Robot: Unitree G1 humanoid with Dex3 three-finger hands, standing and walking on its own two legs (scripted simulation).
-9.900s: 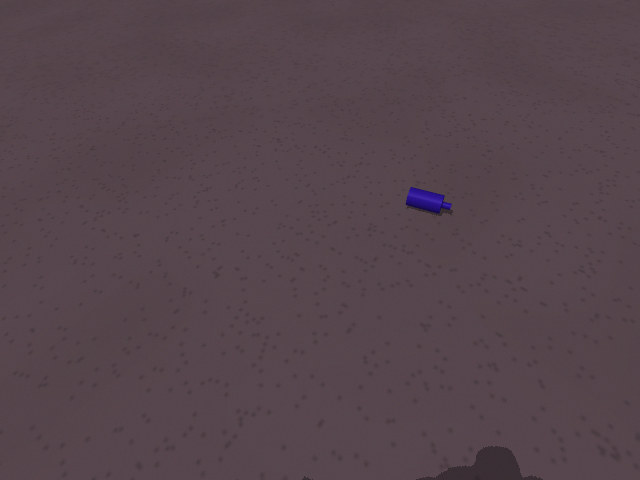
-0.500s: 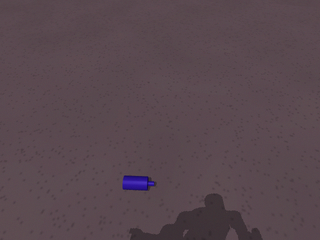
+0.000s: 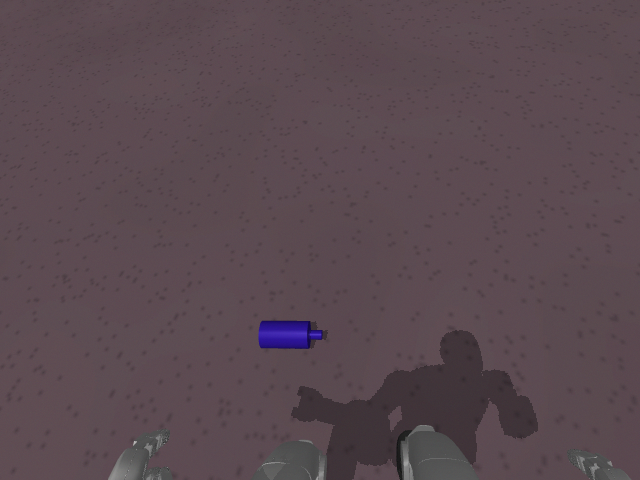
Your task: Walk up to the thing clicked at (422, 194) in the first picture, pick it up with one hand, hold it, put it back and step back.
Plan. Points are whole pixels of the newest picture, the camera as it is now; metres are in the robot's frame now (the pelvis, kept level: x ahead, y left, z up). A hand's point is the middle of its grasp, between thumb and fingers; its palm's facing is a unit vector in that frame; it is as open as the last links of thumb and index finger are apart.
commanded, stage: walk up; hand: left
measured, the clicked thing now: (291, 334) +0.53 +0.21 -0.71
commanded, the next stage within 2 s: stand in 0.78 s
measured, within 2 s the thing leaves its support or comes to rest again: neither
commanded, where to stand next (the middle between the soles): +0.12 -0.02 m, yaw -3 degrees
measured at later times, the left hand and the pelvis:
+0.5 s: hand out of the picture +0.05 +0.28 -0.15, palm faces -0.03 -0.94 -0.35, open 7.4 cm; pelvis -0.01 +0.02 +0.01, yaw +1 degrees
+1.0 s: hand out of the picture +0.09 +0.29 -0.13, palm faces -0.05 -0.94 -0.34, open 7.4 cm; pelvis +0.01 +0.04 +0.02, yaw -1 degrees
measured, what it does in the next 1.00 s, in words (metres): steps on the spot: left foot, then right foot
